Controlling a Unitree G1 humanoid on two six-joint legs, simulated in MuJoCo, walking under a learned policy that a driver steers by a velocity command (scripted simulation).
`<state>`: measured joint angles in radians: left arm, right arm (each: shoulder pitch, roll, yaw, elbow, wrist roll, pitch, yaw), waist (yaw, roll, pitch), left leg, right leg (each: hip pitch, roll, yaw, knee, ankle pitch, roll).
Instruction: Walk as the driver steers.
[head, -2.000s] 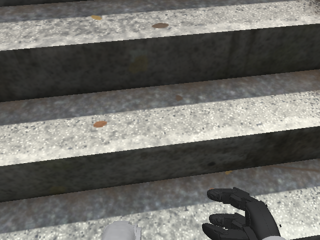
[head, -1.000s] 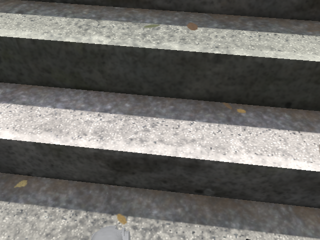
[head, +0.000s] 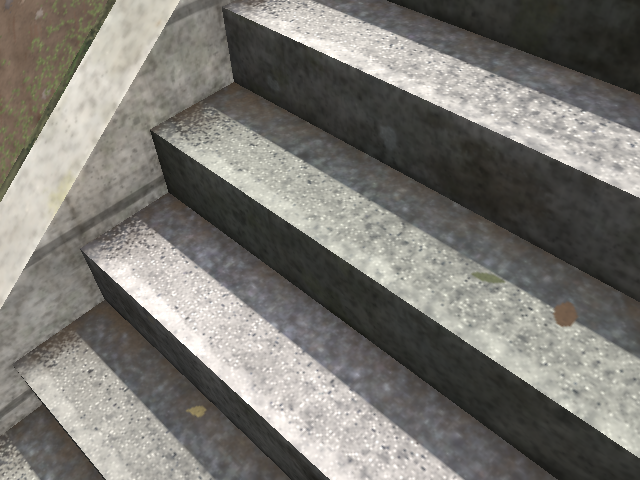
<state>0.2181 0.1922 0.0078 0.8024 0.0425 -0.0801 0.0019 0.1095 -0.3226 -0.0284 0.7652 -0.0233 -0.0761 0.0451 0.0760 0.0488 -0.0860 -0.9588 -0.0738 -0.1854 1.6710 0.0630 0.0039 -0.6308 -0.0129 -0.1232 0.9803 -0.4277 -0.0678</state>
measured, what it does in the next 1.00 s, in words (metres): steps to the left, turning left: left foot 0.19 m lower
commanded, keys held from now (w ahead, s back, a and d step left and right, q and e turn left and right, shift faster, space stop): w+q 0.42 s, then w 0.50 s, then w+e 0.08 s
